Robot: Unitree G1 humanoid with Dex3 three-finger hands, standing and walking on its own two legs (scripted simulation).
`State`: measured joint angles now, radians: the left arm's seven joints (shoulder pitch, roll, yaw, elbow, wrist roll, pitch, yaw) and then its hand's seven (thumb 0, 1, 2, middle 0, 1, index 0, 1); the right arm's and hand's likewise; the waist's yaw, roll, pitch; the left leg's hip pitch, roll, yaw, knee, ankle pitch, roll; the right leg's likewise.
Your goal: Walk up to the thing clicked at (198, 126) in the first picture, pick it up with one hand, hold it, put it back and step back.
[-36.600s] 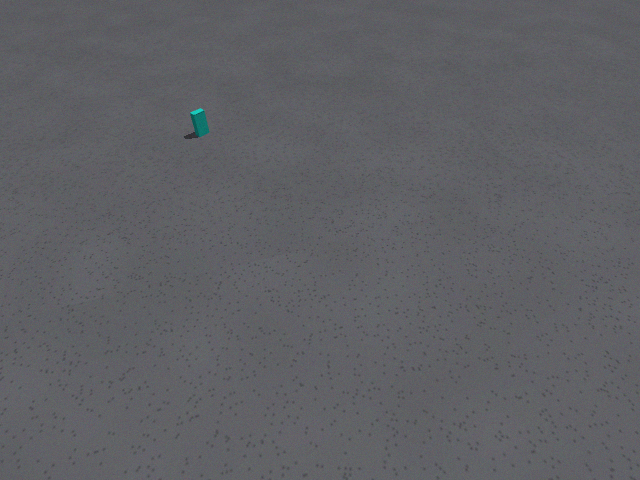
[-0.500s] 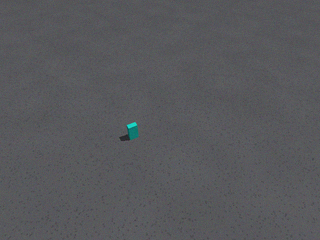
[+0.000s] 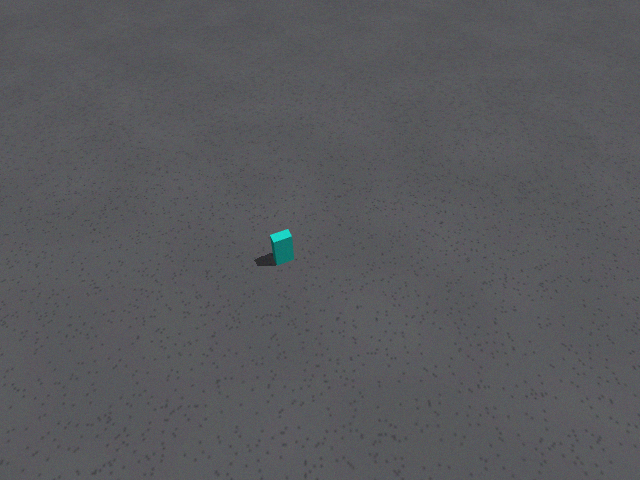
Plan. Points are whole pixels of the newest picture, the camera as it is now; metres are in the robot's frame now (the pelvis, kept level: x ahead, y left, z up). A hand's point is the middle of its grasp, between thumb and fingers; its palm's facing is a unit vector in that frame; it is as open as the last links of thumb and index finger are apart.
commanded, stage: step back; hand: left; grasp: from the side
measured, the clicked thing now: (282, 247) +0.98 +0.18 -0.69
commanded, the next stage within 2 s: stand in 0.10 s
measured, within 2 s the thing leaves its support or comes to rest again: neither
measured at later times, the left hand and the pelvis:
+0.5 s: hand out of the picture +0.08 +0.26 -0.13, palm faces -0.04 -0.94 -0.34, open 7.4 cm; pelvis +0.00 +0.00 +0.02, yaw -1 degrees
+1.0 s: hand out of the picture +0.08 +0.25 -0.13, palm faces -0.07 -0.94 -0.34, open 7.4 cm; pelvis +0.00 +0.00 +0.02, yaw -1 degrees
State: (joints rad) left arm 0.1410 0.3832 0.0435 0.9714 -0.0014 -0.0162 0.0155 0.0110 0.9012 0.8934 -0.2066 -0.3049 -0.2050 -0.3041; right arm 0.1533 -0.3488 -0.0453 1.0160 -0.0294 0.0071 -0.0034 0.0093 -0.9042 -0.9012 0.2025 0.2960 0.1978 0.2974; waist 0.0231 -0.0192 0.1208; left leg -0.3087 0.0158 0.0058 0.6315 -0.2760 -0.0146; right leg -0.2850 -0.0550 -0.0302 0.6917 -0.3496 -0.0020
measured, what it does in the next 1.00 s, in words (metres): stands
